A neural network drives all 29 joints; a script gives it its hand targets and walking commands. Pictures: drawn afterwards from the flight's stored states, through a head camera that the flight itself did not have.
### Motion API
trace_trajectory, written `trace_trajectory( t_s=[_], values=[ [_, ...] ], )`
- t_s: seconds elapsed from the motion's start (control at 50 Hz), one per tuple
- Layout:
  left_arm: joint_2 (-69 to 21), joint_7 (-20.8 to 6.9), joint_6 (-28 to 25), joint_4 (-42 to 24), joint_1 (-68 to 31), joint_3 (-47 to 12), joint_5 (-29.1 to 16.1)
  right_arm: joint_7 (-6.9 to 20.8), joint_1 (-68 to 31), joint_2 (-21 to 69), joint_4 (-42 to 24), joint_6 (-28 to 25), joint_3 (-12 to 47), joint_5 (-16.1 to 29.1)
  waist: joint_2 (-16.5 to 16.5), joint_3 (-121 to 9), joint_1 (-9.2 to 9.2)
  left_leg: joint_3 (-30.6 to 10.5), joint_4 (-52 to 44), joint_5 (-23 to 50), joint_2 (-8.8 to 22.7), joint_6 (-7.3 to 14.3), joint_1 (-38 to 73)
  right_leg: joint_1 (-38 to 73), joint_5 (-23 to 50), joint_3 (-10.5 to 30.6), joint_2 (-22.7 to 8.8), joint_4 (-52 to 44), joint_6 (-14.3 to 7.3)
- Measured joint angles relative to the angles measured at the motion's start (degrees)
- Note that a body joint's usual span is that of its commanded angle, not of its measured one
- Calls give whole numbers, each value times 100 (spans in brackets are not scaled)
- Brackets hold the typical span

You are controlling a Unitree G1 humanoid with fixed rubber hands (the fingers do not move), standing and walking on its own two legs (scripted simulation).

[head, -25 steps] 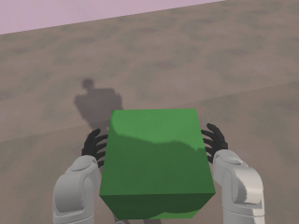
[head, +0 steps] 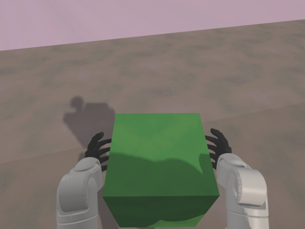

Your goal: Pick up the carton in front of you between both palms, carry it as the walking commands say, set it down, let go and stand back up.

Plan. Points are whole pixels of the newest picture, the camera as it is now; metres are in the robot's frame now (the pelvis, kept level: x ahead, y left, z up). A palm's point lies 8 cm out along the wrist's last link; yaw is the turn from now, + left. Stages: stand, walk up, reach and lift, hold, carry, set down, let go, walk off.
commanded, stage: carry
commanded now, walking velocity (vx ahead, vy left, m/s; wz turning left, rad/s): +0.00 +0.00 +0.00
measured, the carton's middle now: (157, 173) +0.29 +0.00 +0.02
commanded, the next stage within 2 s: hold in 1.52 s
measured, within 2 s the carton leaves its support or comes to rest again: neither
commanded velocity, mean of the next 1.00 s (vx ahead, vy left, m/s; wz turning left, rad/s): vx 0.00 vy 0.00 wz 0.00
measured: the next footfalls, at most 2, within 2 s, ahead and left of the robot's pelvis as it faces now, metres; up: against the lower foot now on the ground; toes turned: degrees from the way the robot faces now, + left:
none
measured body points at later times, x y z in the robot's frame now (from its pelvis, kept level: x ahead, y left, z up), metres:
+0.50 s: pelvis +0.00 -0.02 -0.01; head -0.02 -0.02 +0.44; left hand +0.28 +0.13 +0.05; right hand +0.28 -0.17 +0.05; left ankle +0.02 +0.09 -0.73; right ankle -0.10 -0.12 -0.73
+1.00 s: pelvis -0.05 -0.01 +0.00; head -0.06 -0.01 +0.45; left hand +0.27 +0.13 +0.03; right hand +0.27 -0.17 +0.03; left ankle +0.02 +0.09 -0.73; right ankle -0.10 -0.12 -0.73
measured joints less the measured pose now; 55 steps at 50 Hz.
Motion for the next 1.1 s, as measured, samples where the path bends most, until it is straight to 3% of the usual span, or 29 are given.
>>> trace_trajectory(
  t_s=[0.18, 0.34, 0.58, 0.88, 0.98, 1.1],
  values=[
    [11, -2, 6, 226, 69, -28, 10, 3, 69, -13, 177, 49, 5, -41, 52, -106, -11, -44, 248, -127, 105, -122, 28, 95, -14, -25, 76, 96, -42],
    [25, -41, -293, 553, 165, -39, 70, 66, 128, -22, 539, -248, 37, -131, 30, -118, 12, -64, 277, -263, 142, -143, 20, 102, -187, -40, 118, 101, -115],
    [41, -166, -1186, 1308, 315, -100, 296, 202, 274, -39, 1296, -1139, 72, -344, 40, -9, -17, -60, 292, -136, 192, -134, 23, 84, -173, -32, 161, 157, -198],
    [-74, -415, -2798, 3311, -387, 498, 847, 434, -415, 81, 3282, -2757, -564, -901, 70, 69, -7, -72, 42, 251, 219, -91, -52, -97, 93, -52, 212, 140, -239],
    [-88, -412, -3016, 3289, -444, 536, 846, 435, -478, 98, 3268, -2978, -612, -899, 69, 142, -1, -74, 15, 324, 221, -74, -118, -192, 132, -56, 214, 179, -246],
    [-58, -367, -2807, 2944, -309, 382, 742, 409, -345, 67, 2932, -2776, -470, -780, 62, 116, 10, -73, 30, 340, 225, -67, -169, -257, 132, -54, 213, 224, -247]
  ],
)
